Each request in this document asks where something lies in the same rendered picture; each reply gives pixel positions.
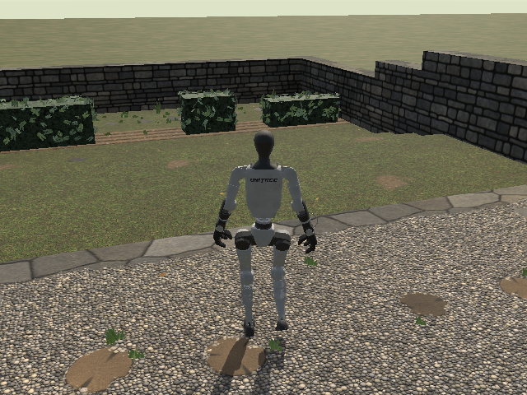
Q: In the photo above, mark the right robot shin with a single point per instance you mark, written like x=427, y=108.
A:
x=279, y=290

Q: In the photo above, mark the robot right hand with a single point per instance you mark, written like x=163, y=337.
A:
x=310, y=240

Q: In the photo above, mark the robot left upper arm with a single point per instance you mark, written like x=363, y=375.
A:
x=237, y=174

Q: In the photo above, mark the left robot foot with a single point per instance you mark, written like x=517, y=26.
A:
x=249, y=330

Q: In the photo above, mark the robot right forearm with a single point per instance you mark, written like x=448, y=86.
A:
x=305, y=220

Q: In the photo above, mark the robot right upper arm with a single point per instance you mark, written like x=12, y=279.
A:
x=295, y=190

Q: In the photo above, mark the robot left forearm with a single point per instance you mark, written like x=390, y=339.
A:
x=222, y=218

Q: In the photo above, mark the robot left hand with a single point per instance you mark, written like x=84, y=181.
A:
x=223, y=235

